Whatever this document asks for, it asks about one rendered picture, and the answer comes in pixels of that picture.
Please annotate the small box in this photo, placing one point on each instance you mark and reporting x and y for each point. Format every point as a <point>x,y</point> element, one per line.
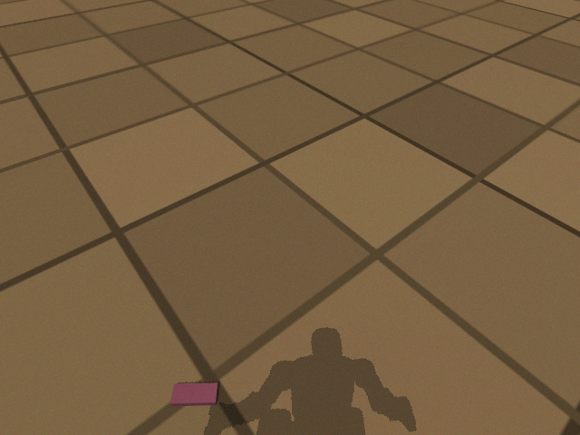
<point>194,394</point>

